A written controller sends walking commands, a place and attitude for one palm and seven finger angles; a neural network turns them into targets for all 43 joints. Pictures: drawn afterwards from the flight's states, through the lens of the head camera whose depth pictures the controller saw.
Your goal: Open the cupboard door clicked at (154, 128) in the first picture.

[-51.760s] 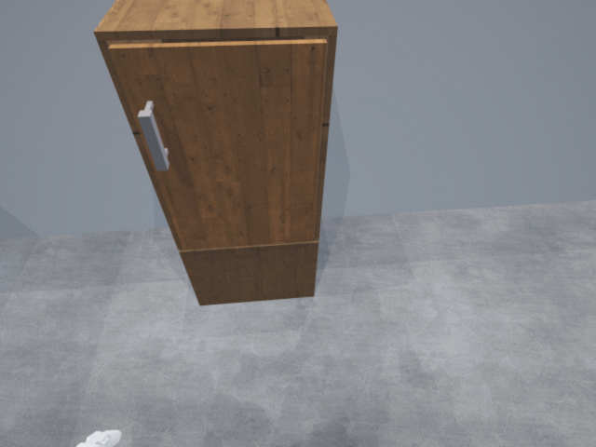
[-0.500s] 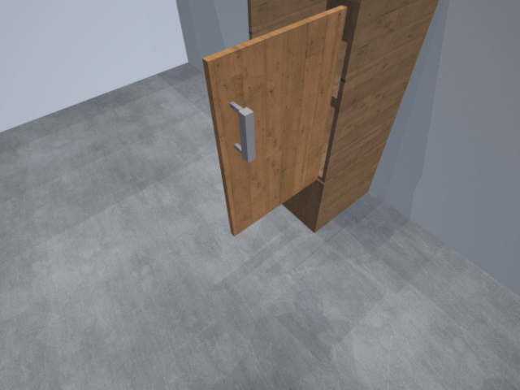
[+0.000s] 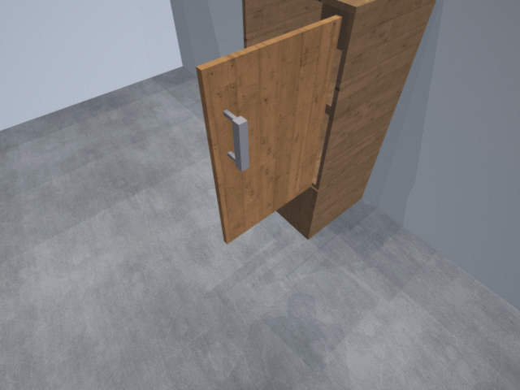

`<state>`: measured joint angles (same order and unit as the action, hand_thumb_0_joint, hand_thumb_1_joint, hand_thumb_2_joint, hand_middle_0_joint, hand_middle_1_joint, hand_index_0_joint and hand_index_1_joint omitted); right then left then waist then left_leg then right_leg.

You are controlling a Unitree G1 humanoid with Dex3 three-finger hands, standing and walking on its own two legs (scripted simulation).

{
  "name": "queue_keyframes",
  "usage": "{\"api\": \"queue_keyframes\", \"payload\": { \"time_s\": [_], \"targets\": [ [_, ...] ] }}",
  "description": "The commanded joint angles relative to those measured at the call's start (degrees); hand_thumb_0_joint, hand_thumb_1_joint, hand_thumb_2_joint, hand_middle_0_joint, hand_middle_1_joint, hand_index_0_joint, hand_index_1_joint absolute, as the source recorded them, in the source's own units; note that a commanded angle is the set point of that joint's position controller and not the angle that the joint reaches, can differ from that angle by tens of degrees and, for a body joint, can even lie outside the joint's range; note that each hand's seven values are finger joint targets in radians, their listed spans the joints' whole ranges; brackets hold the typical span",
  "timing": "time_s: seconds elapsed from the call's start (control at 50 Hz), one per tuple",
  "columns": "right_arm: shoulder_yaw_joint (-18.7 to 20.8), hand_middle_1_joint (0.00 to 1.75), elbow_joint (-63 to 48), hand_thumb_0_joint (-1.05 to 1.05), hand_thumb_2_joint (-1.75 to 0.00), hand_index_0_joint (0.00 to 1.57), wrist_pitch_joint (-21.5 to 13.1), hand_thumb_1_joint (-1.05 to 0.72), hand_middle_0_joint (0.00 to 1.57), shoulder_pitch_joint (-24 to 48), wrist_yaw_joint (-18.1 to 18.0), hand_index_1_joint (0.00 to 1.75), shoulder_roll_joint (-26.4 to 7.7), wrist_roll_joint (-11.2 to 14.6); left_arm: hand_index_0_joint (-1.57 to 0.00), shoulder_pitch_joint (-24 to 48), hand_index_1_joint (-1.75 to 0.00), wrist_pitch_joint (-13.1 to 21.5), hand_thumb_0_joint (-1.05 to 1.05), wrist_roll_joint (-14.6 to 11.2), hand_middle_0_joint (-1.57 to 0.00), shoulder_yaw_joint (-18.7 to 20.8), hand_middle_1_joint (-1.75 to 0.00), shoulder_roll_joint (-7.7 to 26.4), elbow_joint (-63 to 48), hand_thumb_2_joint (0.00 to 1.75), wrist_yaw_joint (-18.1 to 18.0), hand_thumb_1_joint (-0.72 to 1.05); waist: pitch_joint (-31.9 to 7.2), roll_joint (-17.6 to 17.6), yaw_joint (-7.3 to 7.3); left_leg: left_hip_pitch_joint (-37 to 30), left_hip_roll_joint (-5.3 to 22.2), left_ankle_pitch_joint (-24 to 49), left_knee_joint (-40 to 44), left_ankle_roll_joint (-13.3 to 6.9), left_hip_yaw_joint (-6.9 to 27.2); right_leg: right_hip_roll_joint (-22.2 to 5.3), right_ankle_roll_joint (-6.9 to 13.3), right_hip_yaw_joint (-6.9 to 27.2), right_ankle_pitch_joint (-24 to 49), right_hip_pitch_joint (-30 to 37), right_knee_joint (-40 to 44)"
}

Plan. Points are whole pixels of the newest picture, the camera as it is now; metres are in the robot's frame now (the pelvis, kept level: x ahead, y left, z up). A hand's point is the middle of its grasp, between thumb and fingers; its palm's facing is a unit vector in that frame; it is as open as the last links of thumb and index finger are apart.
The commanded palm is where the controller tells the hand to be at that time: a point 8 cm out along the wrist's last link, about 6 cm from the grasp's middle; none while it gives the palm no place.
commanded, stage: look to check the result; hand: left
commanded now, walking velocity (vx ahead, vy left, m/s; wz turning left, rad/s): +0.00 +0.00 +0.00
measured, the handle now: (235, 140) +0.61 +0.09 +0.02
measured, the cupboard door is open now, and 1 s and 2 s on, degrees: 91 91 91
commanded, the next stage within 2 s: stand and wait in 0.56 s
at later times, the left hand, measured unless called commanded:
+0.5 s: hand out of the picture +0.00 +0.15 -0.17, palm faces +0.05 -0.98 -0.18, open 7.4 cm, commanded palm none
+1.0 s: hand out of the picture +0.00 +0.16 -0.17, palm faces +0.05 -0.98 -0.19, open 7.4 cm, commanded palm none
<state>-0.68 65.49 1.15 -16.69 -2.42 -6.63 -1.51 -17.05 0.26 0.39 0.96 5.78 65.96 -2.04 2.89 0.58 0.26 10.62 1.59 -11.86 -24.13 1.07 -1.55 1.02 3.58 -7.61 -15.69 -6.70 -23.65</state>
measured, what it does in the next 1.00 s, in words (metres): stands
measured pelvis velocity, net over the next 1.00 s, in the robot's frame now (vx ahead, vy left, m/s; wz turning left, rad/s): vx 0.02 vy -0.01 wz -0.01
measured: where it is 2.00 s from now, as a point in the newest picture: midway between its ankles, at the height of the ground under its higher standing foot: outside the picture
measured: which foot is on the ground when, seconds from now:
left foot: down 0.00-1.00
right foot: down 0.00-1.00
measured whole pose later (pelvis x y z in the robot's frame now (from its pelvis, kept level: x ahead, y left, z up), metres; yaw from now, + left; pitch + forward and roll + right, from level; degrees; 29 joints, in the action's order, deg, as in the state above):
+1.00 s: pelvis +0.02 -0.01 +0.00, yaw +0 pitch -1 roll +1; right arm -0.9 65.7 0.9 -16.0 -2.7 -7.3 -1.4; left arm -17.1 0.5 0.3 0.9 6.4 65.8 -2.2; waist 3.1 0.8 0.3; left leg 7.9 1.9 -12.9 -22.4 1.6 -1.9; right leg 1.5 3.7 -7.2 -16.4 -4.0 -21.5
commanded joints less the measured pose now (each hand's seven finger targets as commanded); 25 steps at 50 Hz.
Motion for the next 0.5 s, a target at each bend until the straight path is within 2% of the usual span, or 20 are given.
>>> {"api": "queue_keyframes", "payload": {
  "time_s": [0.0, 0.24, 0.34, 0.48],
  "targets": [
    [0.83, 0.30, -0.86, 0.00, -0.90, 0.20, -0.81, -0.90, 0.20, -4.28, -0.44, 0.30, -4.33, 0.29, -0.20, -4.88, -0.30, 0.80, 0.00, -0.26, -0.20, 0.84, -0.30, 5.94, -1.08, 0.90, -0.39, 0.90, 2.09, 0.31, -0.12, 0.40, 3.64, 8.11, 2.83, -2.48, 3.45, -7.82, -0.64, 7.72, 9.29, -1.92, 6.42],
    [0.79, 0.30, -0.67, 0.00, -0.90, 0.20, -0.71, -0.90, 0.20, -3.75, -0.53, 0.30, -4.83, 0.35, -0.20, -5.14, -0.30, 0.81, 0.00, -0.23, -0.20, 0.78, -0.30, 6.41, -1.00, 0.90, -0.54, 0.90, 2.13, -1.71, -0.13, -0.57, 3.62, 9.29, 2.59, -2.45, 3.01, -8.09, -1.42, 7.13, 14.15, -0.88, 6.18],
    [0.78, 0.30, -0.59, 0.00, -0.90, 0.20, -0.77, -0.90, 0.20, -3.64, -0.55, 0.30, -4.97, 0.33, -0.20, -5.12, -0.30, 0.86, 0.00, -0.23, -0.20, 0.82, -0.30, 6.55, -1.12, 0.90, -0.56, 0.90, 1.59, -0.64, -0.09, -1.09, 3.74, 10.00, 2.67, -2.40, 2.80, -8.05, -1.41, 7.30, 15.32, -0.36, 6.11],
    [0.73, 0.30, -0.62, 0.00, -0.90, 0.20, -0.94, -0.90, 0.20, -3.55, -0.68, 0.30, -5.15, 0.32, -0.20, -5.02, -0.30, 0.90, 0.00, -0.26, -0.20, 0.87, -0.30, 6.57, -1.19, 0.90, -0.56, 0.90, 1.63, -1.02, -0.20, -1.53, 3.82, 11.09, 3.01, -2.43, 2.88, -7.93, -1.40, 7.38, 17.50, 0.38, 5.94]
  ]
}}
